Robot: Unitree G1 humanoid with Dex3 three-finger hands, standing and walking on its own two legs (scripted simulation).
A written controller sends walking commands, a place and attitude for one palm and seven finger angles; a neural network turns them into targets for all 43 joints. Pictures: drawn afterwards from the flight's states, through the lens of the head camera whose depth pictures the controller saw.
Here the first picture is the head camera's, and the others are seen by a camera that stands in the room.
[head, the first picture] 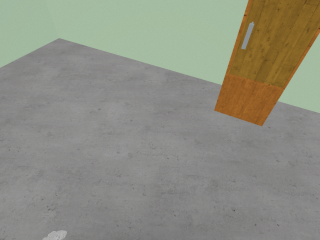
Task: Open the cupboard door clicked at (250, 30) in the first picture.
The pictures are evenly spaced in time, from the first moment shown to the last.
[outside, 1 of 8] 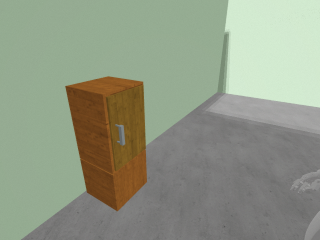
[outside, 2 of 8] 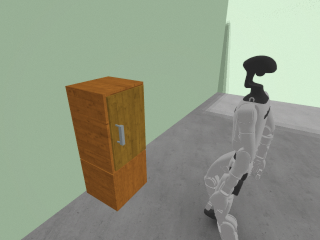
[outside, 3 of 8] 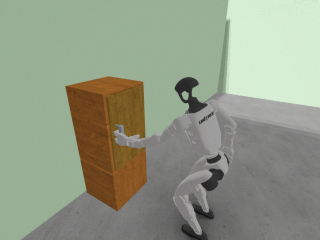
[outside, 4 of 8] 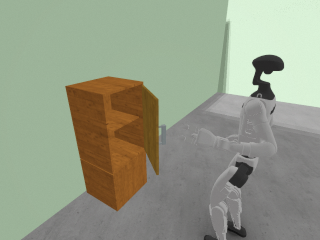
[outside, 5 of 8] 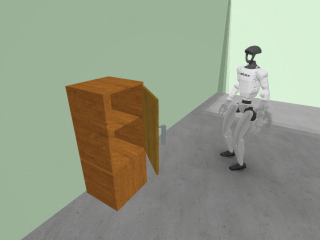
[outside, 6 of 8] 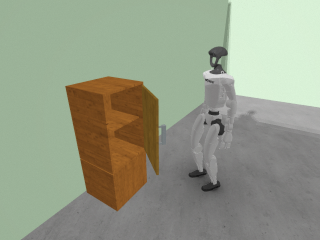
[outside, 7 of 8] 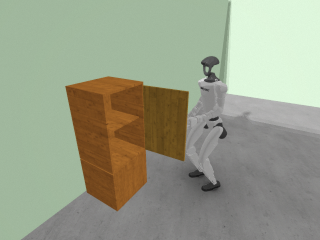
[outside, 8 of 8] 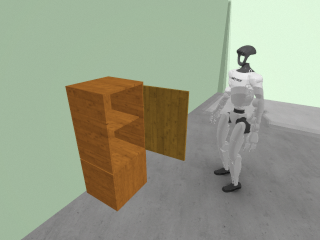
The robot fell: no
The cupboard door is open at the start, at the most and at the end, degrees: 0 95 95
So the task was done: yes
